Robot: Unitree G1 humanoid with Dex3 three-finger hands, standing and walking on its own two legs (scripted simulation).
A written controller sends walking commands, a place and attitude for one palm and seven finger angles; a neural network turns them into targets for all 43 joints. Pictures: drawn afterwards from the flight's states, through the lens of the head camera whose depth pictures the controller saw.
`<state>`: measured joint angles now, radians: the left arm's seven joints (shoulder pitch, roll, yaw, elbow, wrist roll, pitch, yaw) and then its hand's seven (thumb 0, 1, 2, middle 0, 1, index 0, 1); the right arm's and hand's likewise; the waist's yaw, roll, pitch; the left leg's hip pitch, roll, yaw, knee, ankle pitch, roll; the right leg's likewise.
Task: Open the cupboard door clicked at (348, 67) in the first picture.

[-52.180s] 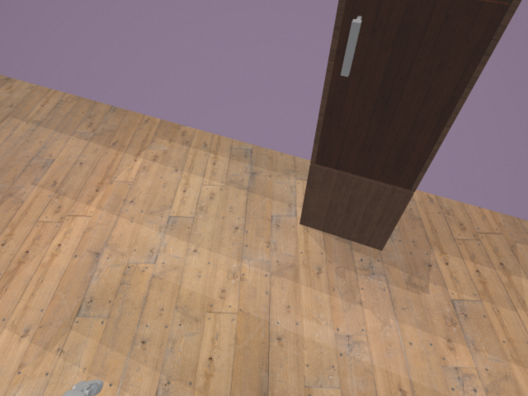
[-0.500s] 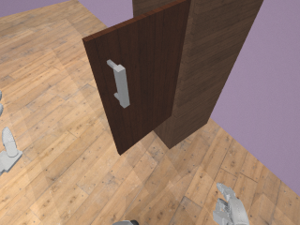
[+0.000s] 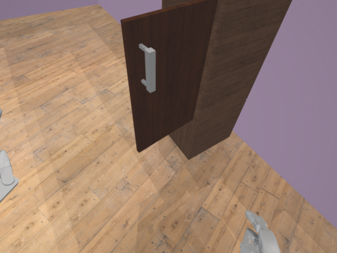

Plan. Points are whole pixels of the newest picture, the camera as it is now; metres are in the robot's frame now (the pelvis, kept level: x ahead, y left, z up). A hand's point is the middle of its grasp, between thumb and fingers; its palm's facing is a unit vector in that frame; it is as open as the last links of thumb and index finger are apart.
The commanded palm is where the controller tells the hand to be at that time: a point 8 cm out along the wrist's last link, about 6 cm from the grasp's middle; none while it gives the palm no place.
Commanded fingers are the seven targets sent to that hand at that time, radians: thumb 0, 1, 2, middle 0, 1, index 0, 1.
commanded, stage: stop stepping back and stand still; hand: left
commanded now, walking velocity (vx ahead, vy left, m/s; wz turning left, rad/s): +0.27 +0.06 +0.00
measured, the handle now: (146, 68) +0.59 +0.11 +0.11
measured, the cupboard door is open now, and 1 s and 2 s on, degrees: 96 96 96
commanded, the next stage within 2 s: let the arm hang, fingers relaxed in 0.50 s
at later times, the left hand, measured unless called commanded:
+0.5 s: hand (7, 204) +0.16 +0.26 +0.16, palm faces +0.44 -0.77 -0.45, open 7.4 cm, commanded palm +0.10 +0.30 +0.18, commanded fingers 0.00 0.90 0.90 -0.20 -0.30 -0.20 -0.30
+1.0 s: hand out of the picture -0.05 +0.18 -0.17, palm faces +0.09 -0.98 -0.20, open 6.9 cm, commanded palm none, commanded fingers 0.00 0.90 0.90 -0.20 -0.30 -0.20 -0.30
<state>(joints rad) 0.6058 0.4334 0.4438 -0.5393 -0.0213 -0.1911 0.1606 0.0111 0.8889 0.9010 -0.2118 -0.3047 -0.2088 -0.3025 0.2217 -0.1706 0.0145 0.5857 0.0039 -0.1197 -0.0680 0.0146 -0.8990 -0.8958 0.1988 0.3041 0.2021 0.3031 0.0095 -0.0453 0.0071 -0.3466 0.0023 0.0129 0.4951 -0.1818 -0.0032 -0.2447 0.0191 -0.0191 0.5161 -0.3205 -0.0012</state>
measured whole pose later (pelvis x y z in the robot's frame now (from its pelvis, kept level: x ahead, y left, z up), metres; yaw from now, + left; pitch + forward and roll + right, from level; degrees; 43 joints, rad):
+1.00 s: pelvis -0.05 +0.00 +0.01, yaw +3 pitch -1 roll +0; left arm 0.29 0.19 0.02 1.03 0.01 0.03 0.02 -0.02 1.01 0.90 -0.21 -0.30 -0.20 -0.30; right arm 0.23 -0.16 0.00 1.04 -0.02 0.03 -0.02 0.01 -0.90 -0.90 0.20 0.30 0.20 0.30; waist 0.01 -0.02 0.07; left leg -0.24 0.00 -0.01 0.47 -0.20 0.00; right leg -0.20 0.03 -0.05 0.45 -0.24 -0.04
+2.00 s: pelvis -0.04 +0.01 +0.01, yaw +3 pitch -2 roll +0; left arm 0.22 0.20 0.02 1.14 0.01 0.00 0.02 0.00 0.91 0.90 -0.20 -0.30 -0.20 -0.30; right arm 0.21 -0.20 -0.02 1.13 -0.02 0.01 -0.02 0.01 -0.90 -0.90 0.20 0.30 0.20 0.30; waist -0.01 0.01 0.07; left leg -0.19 -0.02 0.01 0.39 -0.17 0.02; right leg -0.16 0.01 -0.02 0.40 -0.21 -0.02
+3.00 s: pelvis -0.01 +0.01 +0.02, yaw +2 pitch -1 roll +0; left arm 0.12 0.29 0.01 1.13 0.01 -0.02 0.01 0.00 0.91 0.90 -0.20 -0.30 -0.20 -0.30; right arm 0.11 -0.30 -0.01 1.14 -0.01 0.00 -0.01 0.01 -0.90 -0.90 0.20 0.30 0.20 0.30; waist -0.01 0.00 0.06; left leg -0.09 -0.01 0.02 0.29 -0.18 0.00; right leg -0.06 0.02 -0.02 0.30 -0.21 -0.03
